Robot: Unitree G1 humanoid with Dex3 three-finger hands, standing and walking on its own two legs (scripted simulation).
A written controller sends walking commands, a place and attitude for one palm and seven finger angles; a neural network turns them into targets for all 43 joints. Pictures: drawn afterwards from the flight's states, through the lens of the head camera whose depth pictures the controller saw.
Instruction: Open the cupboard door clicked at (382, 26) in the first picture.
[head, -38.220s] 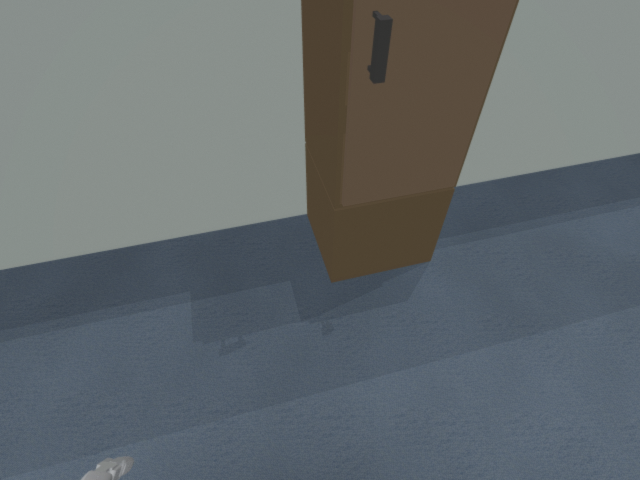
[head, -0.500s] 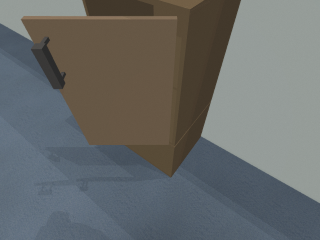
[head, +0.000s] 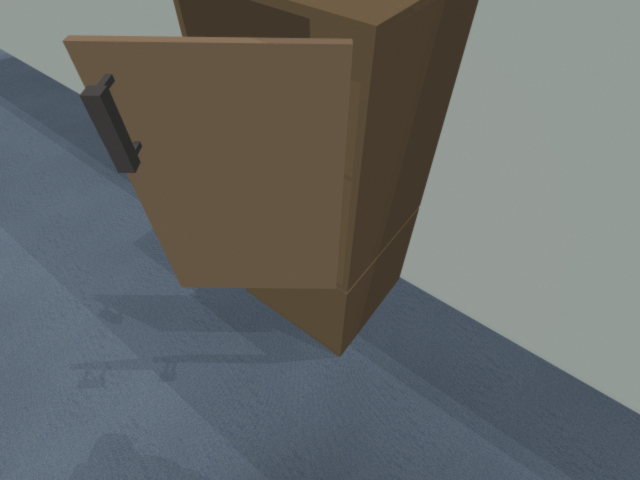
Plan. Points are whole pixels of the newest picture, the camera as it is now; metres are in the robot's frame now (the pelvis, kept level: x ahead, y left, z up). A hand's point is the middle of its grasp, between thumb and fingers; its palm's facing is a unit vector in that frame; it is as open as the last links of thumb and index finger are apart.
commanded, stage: shuffle to correct the standing spot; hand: left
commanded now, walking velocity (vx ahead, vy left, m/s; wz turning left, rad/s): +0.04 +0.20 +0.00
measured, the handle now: (118, 124) +0.55 +0.34 +0.14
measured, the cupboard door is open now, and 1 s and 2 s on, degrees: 37 37 37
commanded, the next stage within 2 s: come to a stop and stand still in 0.64 s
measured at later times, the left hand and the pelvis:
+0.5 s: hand out of the picture +0.03 +0.23 -0.16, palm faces +0.09 -0.94 -0.32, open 7.4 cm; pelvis +0.01 +0.02 -0.01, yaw +1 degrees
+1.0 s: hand out of the picture +0.06 +0.28 -0.17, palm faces +0.07 -0.96 -0.25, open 7.4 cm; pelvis +0.01 +0.08 +0.00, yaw +2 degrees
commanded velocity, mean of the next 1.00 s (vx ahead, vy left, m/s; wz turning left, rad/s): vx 0.02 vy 0.10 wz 0.01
